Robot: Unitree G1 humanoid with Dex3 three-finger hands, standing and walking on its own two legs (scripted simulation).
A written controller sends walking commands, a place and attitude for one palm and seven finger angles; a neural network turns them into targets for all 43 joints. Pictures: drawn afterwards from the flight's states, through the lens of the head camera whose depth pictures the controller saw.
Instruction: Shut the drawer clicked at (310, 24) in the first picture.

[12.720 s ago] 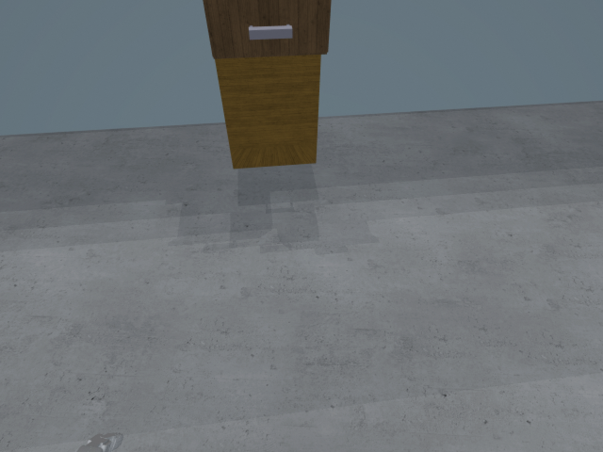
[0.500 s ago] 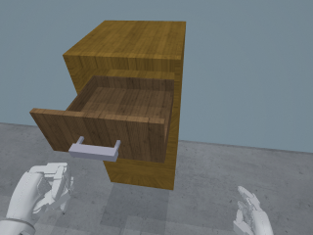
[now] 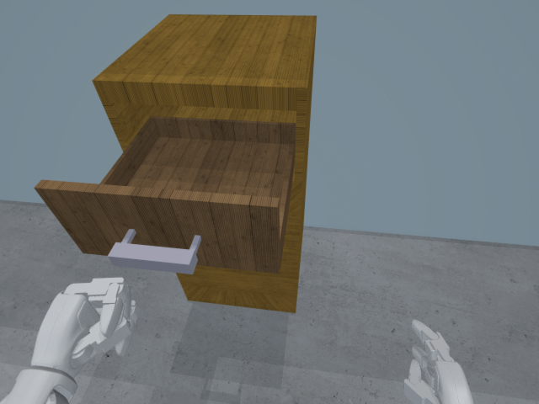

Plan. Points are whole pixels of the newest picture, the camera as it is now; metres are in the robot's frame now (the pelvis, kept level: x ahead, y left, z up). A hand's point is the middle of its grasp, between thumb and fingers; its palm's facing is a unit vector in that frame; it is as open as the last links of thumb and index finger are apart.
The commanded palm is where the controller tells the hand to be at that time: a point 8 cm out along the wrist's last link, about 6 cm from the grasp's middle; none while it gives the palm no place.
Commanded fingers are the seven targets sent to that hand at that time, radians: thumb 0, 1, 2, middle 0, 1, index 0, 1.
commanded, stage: bring the fist close to the handle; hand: left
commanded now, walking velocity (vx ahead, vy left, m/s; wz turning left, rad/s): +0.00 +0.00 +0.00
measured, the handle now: (158, 247) +0.35 +0.22 +0.04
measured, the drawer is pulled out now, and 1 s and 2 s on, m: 0.27 0.27 0.20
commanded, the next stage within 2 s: push the drawer shut in 1.02 s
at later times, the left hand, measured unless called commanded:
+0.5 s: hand (152, 313) +0.23 +0.19 +0.06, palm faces -0.05 -1.00 -0.06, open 3.3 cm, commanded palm +0.20 +0.24 +0.05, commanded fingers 0.00 0.90 0.90 -1.40 -1.60 -1.40 -1.60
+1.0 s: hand (156, 310) +0.24 +0.19 +0.04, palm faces -0.05 -1.00 -0.06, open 3.3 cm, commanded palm +0.21 +0.25 +0.04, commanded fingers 0.00 0.90 0.90 -1.40 -1.60 -1.40 -1.60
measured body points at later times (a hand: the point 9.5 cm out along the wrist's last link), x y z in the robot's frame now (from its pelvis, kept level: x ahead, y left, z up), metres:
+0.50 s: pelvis -0.01 +0.02 -0.02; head +0.02 +0.01 +0.43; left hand +0.22 +0.24 +0.06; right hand +0.16 -0.22 -0.10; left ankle +0.01 +0.13 -0.72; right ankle -0.02 -0.09 -0.72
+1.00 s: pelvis -0.01 +0.01 -0.03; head +0.03 +0.00 +0.42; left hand +0.23 +0.24 +0.05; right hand +0.15 -0.23 -0.11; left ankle +0.01 +0.13 -0.72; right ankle -0.02 -0.09 -0.72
